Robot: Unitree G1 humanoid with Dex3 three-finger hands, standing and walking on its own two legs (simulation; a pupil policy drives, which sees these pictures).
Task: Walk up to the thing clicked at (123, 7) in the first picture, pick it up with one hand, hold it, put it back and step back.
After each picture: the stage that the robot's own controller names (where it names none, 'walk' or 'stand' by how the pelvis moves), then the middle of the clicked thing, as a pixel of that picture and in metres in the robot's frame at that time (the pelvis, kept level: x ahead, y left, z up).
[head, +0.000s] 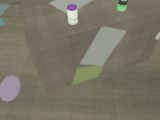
stand; (122, 1) +1.10 -0.27 -0.12
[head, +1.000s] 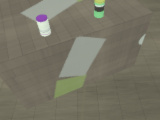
walk; (99, 7) +0.99 -0.04 -0.09
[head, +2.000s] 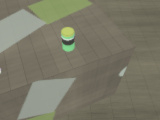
walk; (68, 39) +0.65 +0.14 -0.10
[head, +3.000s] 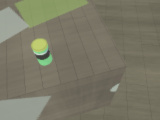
stand; (42, 52) +0.50 +0.23 -0.08
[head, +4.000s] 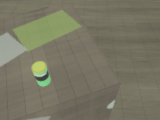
stand; (41, 74) +0.47 +0.23 -0.12
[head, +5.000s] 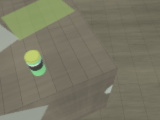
stand; (35, 63) +0.48 +0.25 -0.10
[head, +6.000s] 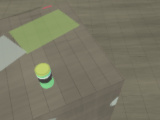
stand; (44, 76) +0.45 +0.21 -0.12
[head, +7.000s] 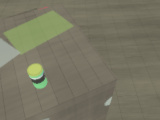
stand; (37, 76) +0.46 +0.24 -0.12
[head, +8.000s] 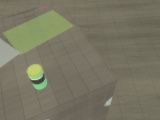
stand; (37, 77) +0.45 +0.24 -0.12
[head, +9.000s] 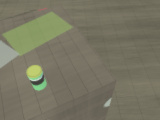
stand; (37, 78) +0.45 +0.24 -0.12
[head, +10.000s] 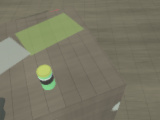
rise first; (46, 77) +0.45 +0.23 -0.11
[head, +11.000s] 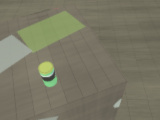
go down; (48, 74) +0.46 +0.22 -0.11
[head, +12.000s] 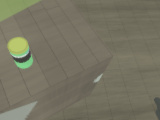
go down; (21, 53) +0.47 +0.20 -0.06
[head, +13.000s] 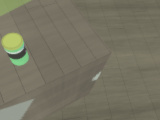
approach; (16, 50) +0.48 +0.22 -0.04
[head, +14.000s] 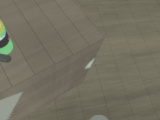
close in; out of the picture +0.49 +0.22 +0.00
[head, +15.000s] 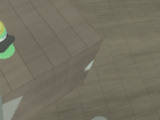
lift; out of the picture +0.49 +0.22 +0.00
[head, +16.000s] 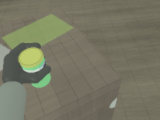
lift; (36, 68) +0.34 +0.16 +0.13
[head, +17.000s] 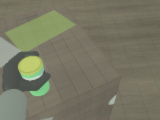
hold; (35, 76) +0.32 +0.17 +0.10
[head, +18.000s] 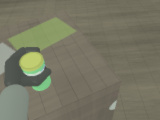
hold; (36, 72) +0.34 +0.17 +0.12
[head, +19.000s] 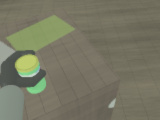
crouch; (32, 74) +0.34 +0.19 +0.09
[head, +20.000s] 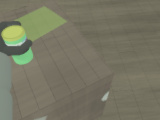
crouch; (18, 45) +0.44 +0.22 +0.11
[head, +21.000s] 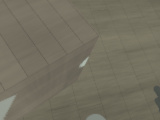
lower; out of the picture +0.51 +0.24 +0.00
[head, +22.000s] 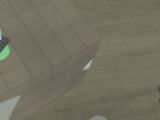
lower; out of the picture +0.49 +0.23 +0.00
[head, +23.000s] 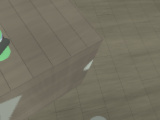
lower; out of the picture +0.48 +0.23 +0.00
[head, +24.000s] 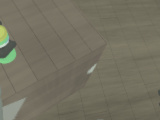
lower; (0, 45) +0.47 +0.22 +0.00
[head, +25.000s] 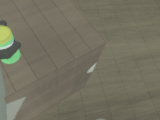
loosen; (5, 45) +0.47 +0.21 +0.00
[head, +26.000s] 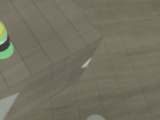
rise; out of the picture +0.47 +0.21 +0.00
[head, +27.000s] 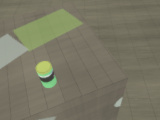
sink last; (46, 74) +0.45 +0.21 -0.06
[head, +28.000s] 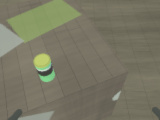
stand; (44, 68) +0.45 +0.20 -0.05
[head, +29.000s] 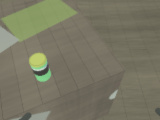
stand; (40, 67) +0.45 +0.21 -0.05
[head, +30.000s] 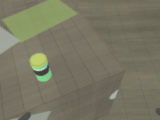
stand; (41, 67) +0.45 +0.21 -0.05
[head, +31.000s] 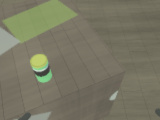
stand; (41, 68) +0.45 +0.21 -0.05
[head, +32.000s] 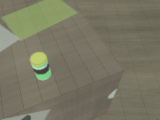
stand; (41, 66) +0.45 +0.20 -0.06
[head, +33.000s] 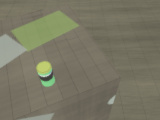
stand; (46, 74) +0.47 +0.21 -0.11
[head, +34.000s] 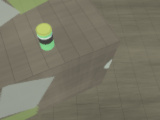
walk; (45, 37) +0.57 +0.17 -0.10
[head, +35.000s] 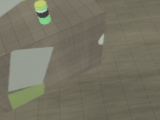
walk; (42, 12) +0.79 +0.27 -0.09
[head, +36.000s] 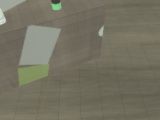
stand; (55, 0) +1.07 +0.25 -0.10
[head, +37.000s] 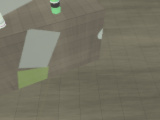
stand; (55, 4) +1.06 +0.24 -0.12
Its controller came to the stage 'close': yes
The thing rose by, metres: 0.21
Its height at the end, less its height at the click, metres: +0.00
